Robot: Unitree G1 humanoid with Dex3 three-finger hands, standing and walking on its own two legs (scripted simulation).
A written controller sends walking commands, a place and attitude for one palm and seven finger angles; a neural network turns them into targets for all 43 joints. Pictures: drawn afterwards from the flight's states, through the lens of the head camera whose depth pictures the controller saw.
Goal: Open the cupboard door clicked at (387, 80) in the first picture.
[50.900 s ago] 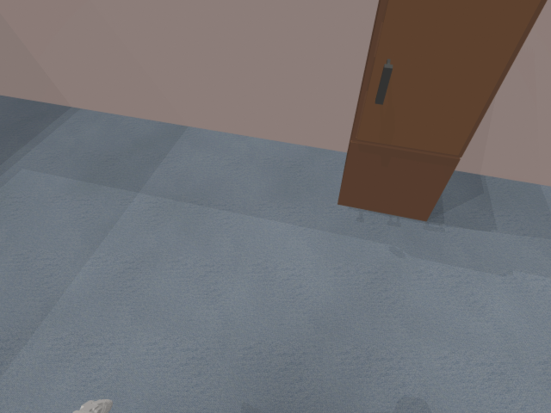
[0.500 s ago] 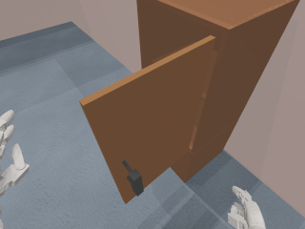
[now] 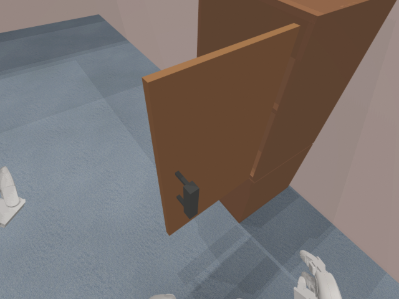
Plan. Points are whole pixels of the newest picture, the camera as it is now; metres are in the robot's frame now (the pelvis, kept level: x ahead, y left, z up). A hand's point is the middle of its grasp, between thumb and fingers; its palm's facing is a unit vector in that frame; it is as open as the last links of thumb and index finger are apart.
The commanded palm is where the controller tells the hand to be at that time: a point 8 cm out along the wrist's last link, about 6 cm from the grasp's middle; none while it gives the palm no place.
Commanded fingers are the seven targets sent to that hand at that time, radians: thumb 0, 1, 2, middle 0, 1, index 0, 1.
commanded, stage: step back with the hand held close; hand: left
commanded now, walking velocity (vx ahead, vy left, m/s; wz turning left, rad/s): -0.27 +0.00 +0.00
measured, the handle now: (185, 194) +0.37 +0.06 -0.06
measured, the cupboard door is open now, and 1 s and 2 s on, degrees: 93 93 93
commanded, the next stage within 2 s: stop stepping back and stand still in 0.62 s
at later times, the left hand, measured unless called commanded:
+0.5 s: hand out of the picture +0.13 +0.26 +0.18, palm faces +0.48 -0.76 -0.44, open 7.4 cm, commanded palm +0.08 +0.28 +0.20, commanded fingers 0.00 0.90 0.90 -0.20 -0.30 -0.20 -0.30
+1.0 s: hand out of the picture +0.01 +0.21 +0.18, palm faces +0.33 -0.80 -0.51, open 7.4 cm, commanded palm -0.04 +0.24 +0.20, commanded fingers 0.00 0.90 0.90 -0.20 -0.30 -0.20 -0.30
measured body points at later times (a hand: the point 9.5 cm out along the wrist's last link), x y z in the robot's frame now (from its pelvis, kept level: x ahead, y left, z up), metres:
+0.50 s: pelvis -0.07 -0.02 +0.01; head -0.04 +0.00 +0.46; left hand +0.10 +0.30 +0.21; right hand +0.11 -0.24 -0.07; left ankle +0.07 +0.08 -0.72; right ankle -0.22 -0.13 -0.69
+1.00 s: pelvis -0.20 -0.05 +0.02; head -0.20 -0.03 +0.46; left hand -0.02 +0.25 +0.21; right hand -0.06 -0.31 -0.06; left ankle -0.08 +0.05 -0.69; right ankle -0.20 -0.13 -0.72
